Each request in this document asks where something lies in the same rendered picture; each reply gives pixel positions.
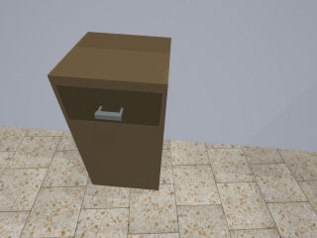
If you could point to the drawer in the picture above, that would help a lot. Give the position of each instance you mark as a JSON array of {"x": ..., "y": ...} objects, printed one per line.
[{"x": 140, "y": 108}]

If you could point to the cabinet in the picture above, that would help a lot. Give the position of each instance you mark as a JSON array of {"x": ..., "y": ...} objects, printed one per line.
[{"x": 117, "y": 154}]

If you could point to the handle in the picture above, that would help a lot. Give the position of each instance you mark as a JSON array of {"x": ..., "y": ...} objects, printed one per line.
[{"x": 106, "y": 115}]

